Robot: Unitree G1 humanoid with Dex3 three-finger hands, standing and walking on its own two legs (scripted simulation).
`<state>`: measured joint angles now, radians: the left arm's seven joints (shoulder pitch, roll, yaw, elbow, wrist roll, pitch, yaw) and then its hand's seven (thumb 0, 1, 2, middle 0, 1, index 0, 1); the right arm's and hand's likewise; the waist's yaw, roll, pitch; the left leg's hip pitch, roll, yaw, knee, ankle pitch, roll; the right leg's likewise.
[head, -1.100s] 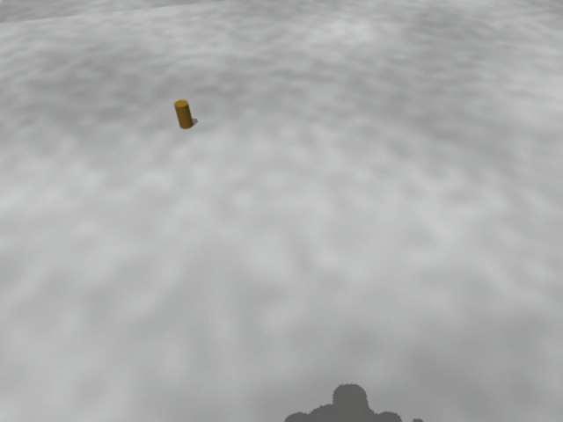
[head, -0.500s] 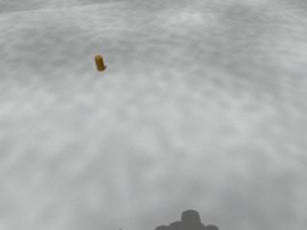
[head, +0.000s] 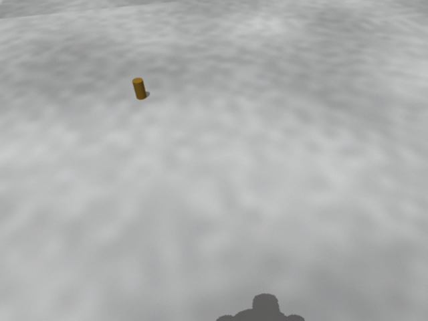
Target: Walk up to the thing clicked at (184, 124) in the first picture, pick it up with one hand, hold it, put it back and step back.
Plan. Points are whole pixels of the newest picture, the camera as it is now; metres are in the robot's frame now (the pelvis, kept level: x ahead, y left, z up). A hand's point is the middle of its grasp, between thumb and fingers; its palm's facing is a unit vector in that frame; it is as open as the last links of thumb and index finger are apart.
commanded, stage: stand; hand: left
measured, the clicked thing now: (139, 88) +1.90 +0.62 -0.71
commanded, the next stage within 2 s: walk up in 0.02 s
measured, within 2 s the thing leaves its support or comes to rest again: neither
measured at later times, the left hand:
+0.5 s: hand out of the picture +0.16 +0.41 -0.17, palm faces +0.06 -0.93 -0.37, open 7.4 cm
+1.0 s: hand (87, 189) +0.50 +0.38 -0.13, palm faces +0.16 -0.92 -0.35, open 7.4 cm
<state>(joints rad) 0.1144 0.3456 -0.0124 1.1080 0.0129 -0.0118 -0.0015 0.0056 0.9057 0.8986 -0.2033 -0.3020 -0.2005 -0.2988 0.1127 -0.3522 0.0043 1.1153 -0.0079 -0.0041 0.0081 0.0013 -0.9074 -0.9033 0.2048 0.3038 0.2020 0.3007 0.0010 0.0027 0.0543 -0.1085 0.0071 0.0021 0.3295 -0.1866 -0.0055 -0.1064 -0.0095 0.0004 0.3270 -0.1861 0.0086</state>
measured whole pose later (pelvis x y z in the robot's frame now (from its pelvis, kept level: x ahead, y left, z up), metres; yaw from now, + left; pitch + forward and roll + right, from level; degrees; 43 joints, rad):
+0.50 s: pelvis +0.13 +0.10 -0.02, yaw +7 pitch -2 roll +1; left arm 0.21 0.50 0.05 1.02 0.02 -0.04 -0.07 0.01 0.91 0.90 -0.20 -0.30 -0.20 -0.30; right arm 0.24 -0.43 -0.09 0.96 0.00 -0.07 0.08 0.00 -0.91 -0.90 0.20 0.30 0.20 0.30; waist -0.01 -0.08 0.03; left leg -0.29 0.03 0.10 0.59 -0.27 0.03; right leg -0.38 -0.08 0.02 1.11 -0.39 -0.05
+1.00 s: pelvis +0.42 +0.11 -0.02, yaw +12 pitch -2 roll -1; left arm 0.15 0.36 0.04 0.88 0.00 -0.09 -0.07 0.00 0.91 0.90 -0.20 -0.30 -0.20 -0.30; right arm 0.29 -0.44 -0.05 0.94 0.00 -0.07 0.05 0.01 -0.91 -0.90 0.20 0.30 0.20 0.30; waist -0.01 0.07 0.08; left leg -0.37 0.04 -0.03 1.13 -0.33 0.05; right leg -0.28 -0.04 -0.14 0.54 -0.22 -0.03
